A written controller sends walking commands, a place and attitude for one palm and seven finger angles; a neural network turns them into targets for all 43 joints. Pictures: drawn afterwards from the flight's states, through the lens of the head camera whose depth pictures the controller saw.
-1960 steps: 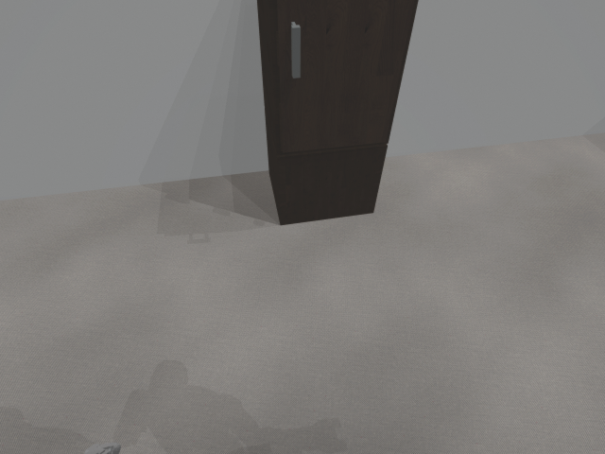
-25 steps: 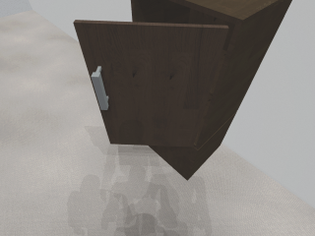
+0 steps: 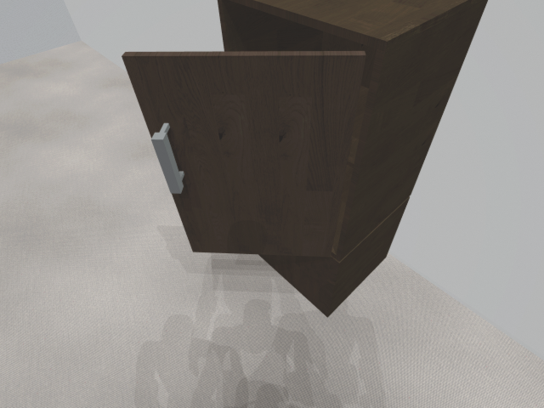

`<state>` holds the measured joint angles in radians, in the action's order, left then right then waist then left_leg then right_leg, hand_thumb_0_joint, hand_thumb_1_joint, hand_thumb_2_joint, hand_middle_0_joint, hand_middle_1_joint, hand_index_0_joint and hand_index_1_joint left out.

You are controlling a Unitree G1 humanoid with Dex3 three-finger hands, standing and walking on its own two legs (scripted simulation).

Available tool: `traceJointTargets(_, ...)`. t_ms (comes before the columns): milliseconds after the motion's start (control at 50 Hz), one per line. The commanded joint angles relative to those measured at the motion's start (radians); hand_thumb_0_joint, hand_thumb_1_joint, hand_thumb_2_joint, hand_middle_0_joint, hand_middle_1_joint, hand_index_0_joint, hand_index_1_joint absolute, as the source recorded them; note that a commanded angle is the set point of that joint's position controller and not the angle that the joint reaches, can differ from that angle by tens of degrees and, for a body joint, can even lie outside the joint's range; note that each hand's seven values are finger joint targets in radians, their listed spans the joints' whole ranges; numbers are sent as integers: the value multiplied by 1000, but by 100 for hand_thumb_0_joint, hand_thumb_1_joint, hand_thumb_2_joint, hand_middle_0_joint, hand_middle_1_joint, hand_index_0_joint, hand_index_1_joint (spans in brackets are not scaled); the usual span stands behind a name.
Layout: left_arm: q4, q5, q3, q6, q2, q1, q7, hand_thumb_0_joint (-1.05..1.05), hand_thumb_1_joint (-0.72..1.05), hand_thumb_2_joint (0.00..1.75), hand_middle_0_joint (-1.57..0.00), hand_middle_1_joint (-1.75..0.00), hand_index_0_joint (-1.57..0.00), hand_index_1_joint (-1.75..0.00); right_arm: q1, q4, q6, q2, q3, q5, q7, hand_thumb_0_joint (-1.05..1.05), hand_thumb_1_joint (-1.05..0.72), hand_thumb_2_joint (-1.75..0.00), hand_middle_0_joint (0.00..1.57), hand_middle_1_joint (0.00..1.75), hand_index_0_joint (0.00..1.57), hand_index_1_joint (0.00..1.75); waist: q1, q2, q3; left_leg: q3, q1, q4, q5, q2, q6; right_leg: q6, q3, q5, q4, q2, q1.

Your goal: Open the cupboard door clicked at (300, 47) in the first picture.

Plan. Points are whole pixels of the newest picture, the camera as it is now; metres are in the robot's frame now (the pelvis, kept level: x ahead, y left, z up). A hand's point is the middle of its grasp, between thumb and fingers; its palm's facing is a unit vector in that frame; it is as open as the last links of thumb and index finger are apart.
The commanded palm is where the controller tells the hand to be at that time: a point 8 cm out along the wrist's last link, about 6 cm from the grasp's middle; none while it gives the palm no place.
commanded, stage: come to a stop and stand still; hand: left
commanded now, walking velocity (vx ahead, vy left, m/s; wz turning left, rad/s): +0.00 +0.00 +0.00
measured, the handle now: (171, 158) +0.58 +0.25 +0.04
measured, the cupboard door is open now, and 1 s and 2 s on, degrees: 43 43 43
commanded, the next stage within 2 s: look again from close up in 0.50 s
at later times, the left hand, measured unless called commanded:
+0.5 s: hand out of the picture +0.02 +0.15 -0.17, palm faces +0.03 -0.98 -0.20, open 7.3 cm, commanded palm none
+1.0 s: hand out of the picture +0.03 +0.16 -0.17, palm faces +0.05 -0.98 -0.19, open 7.3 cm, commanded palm none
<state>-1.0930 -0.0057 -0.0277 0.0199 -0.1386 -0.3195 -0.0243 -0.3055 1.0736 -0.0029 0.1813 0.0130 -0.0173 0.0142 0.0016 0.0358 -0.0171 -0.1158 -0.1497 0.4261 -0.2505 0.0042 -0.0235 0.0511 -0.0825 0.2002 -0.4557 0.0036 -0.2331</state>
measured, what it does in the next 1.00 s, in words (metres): stands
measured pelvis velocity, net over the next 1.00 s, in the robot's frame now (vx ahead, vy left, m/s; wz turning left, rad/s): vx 0.04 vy -0.01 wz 0.01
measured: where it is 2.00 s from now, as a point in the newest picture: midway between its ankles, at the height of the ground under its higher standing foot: outside the picture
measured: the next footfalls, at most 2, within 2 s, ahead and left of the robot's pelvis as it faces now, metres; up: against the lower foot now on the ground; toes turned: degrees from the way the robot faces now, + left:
none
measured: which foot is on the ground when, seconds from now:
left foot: down 0.00-1.00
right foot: down 0.00-1.00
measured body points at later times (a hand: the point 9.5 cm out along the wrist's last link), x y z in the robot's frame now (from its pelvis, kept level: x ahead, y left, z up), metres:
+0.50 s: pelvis +0.02 -0.02 +0.00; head +0.04 -0.03 +0.45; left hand +0.02 +0.20 -0.15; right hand -0.01 -0.22 -0.17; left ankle -0.01 +0.10 -0.74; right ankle +0.03 -0.08 -0.74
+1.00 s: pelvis +0.04 -0.01 +0.00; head +0.05 -0.02 +0.45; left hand +0.02 +0.21 -0.16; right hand +0.03 -0.22 -0.16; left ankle -0.01 +0.10 -0.74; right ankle +0.03 -0.08 -0.74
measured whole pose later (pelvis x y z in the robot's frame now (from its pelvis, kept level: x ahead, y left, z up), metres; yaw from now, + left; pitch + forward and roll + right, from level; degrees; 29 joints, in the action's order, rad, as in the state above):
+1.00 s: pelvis +0.04 -0.01 +0.00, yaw +1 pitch -1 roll +0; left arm -1.14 0.00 -0.01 0.03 -0.14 -0.28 -0.04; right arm -0.28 1.16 -0.02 0.13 0.01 -0.01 0.04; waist -0.01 0.01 -0.04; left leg -0.09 -0.09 0.38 -0.28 0.02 0.00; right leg 0.07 -0.10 0.24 -0.41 0.03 -0.17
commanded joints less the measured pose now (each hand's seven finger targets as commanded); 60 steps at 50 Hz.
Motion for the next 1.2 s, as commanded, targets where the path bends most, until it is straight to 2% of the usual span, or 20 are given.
traceJointTargets(0,34,-1,29,21,-114,-11,-9,0,90,90,-20,-30,-20,-30,-80,4,-20,45,-5,3,2,0,-90,-90,20,30,20,30,9,-62,-86,113,-74,-95,-38,81,-15,14,185,160,163,-133,-23)
traceJointTargets(140,2,2,29,24,-102,-22,-12,0,90,90,-20,-30,-20,-30,-111,55,-22,17,-1,2,7,0,-90,-90,20,30,20,30,3,-44,-73,107,-76,-87,1,82,-6,18,174,82,156,-139,23)
traceJointTargets(160,0,3,29,25,-100,-26,-12,0,90,90,-20,-30,-20,-30,-117,59,-23,16,-1,2,8,0,-90,-90,20,30,20,30,2,-57,-66,105,-76,-85,3,83,-5,17,175,70,155,-138,32)
traceJointTargets(200,-3,2,28,27,-97,-25,-15,0,90,90,-20,-30,-20,-30,-122,67,-24,12,-2,4,10,0,-90,-90,20,30,20,30,4,-60,-62,102,-74,-83,22,85,-3,15,169,6,146,-139,48)
traceJointTargets(240,-7,3,29,28,-96,-27,-15,0,90,90,-20,-30,-20,-30,-128,73,-25,6,-2,4,12,0,-90,-90,20,30,20,30,3,-33,-54,102,-70,-84,31,87,0,16,164,-29,137,-141,59)
traceJointTargets(280,-11,2,30,27,-92,-25,-17,0,90,90,-20,-30,-20,-30,-127,79,-26,-3,-2,5,15,0,-90,-90,20,30,20,30,1,-49,-60,103,-70,-89,44,92,0,14,152,-73,130,-137,69)
traceJointTargets(360,-15,3,30,24,-88,-26,-18,0,90,90,-20,-30,-20,-30,-123,80,-24,-3,-5,5,17,0,-90,-90,20,30,20,30,1,-34,-73,100,-67,-86,36,91,2,12,156,-65,136,-138,61)
traceJointTargets(460,-15,1,31,27,-87,-29,-19,0,90,90,-20,-30,-20,-30,-113,78,-27,5,-8,5,20,0,-90,-90,20,30,20,30,3,-40,-40,101,-41,-85,79,99,3,8,147,-160,115,-134,86)
traceJointTargets(500,-14,-1,32,26,-86,-26,-20,0,90,90,-20,-30,-20,-30,-105,75,-29,3,-9,6,22,0,-90,-90,20,30,20,30,1,-36,-53,103,-42,-90,99,102,2,5,138,-196,107,-131,88)
traceJointTargets(680,-13,-4,34,23,-87,-27,-18,0,90,90,-20,-30,-20,-30,-69,70,-26,9,-11,5,24,0,-90,-90,20,30,20,30,-1,-41,-75,104,-18,-101,98,106,0,3,140,-173,120,-128,64)
traceJointTargets(740,-13,-1,35,24,-96,-25,-18,0,90,90,-20,-30,-20,-30,-67,68,-29,22,-11,5,24,0,-90,-90,20,30,20,30,0,-36,-45,108,-13,-98,111,106,1,3,140,-193,113,-130,88)
traceJointTargets(800,-11,-2,35,24,-95,-26,-18,0,90,90,-20,-30,-20,-30,-64,67,-31,24,-11,5,26,0,-90,-90,20,30,20,30,-3,-33,-49,108,-11,-100,137,108,0,3,130,-234,104,-131,95)
traceJointTargets(840,-12,-1,35,23,-95,-29,-17,0,90,90,-20,-30,-20,-30,-60,66,-31,26,-10,5,27,0,-90,-90,20,30,20,30,-5,-20,-42,110,-7,-102,132,110,-1,5,132,-217,105,-132,96)
traceJointTargets(880,-13,-3,35,20,-92,-27,-17,0,90,90,-20,-30,-20,-30,-58,68,-30,18,-10,4,27,0,-90,-90,20,30,20,30,-5,-28,-66,111,-10,-110,125,111,-1,6,130,-199,108,-128,81)
traceJointTargets(960,-12,-2,36,20,-97,-28,-16,0,90,90,-20,-30,-20,-30,-62,68,-30,24,-11,4,26,0,-90,-90,20,30,20,30,-6,-35,-53,110,-11,-108,109,107,-2,4,134,-174,113,-131,88)
traceJointTargets(980,-11,-4,35,19,-93,-25,-17,0,90,90,-20,-30,-20,-30,-60,68,-29,18,-12,4,27,0,-90,-90,20,30,20,30,-5,-46,-69,112,-12,-110,113,109,-2,5,130,-181,113,-128,79)
traceJointTargets(1060,-10,-1,37,21,-95,-30,-17,0,90,90,-20,-30,-20,-30,-65,71,-33,24,-12,4,27,0,-90,-90,20,30,20,30,-6,-33,-36,114,-2,-106,137,109,-3,6,130,-212,101,-132,100)
traceJointTargets(1080,-10,-3,37,20,-93,-28,-18,0,90,90,-20,-30,-20,-30,-64,73,-32,18,-12,5,28,0,-90,-90,20,30,20,30,-7,-40,-56,113,-5,-108,141,112,-4,6,126,-219,100,-129,90)
traceJointTargets(1160,-9,-1,38,20,-94,-27,-17,0,90,90,-20,-30,-20,-30,-72,75,-34,23,-12,4,29,0,-90,-90,20,30,20,30,-6,-33,-46,115,-6,-110,145,113,-4,9,124,-209,93,-130,95)
traceJointTargets(1180,-10,-3,37,18,-90,-28,-18,0,90,90,-20,-30,-20,-30,-68,77,-33,15,-11,5,29,0,-90,-90,20,30,20,30,-9,-32,-65,112,-10,-113,143,114,-4,7,121,-205,97,-127,87)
